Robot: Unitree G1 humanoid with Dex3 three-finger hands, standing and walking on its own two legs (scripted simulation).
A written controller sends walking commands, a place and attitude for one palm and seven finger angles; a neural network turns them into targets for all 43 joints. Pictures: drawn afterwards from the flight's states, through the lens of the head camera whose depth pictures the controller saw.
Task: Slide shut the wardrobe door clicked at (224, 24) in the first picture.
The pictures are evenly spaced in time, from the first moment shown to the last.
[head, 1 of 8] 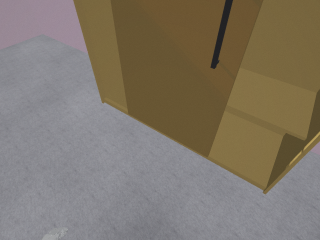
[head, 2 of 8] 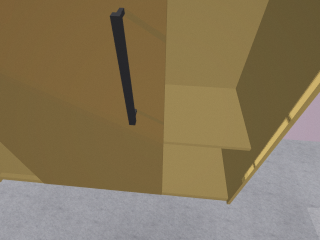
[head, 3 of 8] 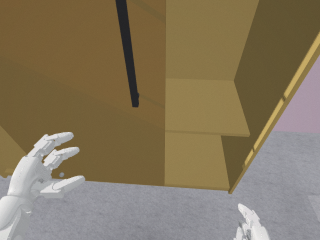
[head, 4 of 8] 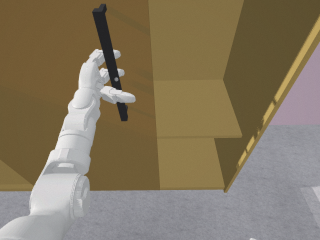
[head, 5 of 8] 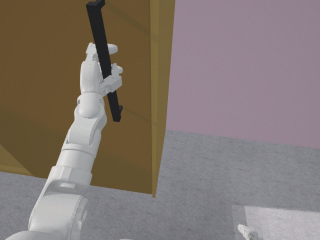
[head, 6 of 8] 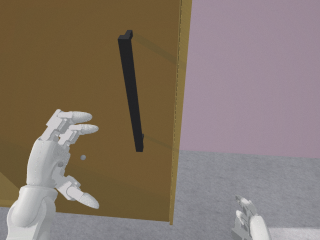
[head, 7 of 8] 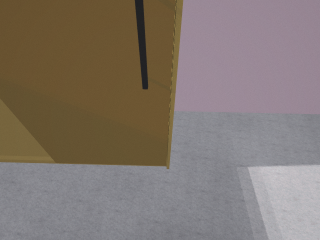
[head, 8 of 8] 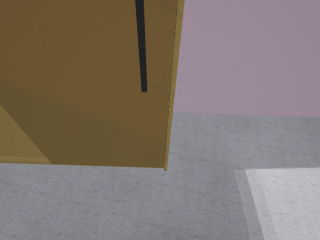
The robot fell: no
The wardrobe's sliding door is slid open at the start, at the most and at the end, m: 0.41 0.41 0.00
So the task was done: yes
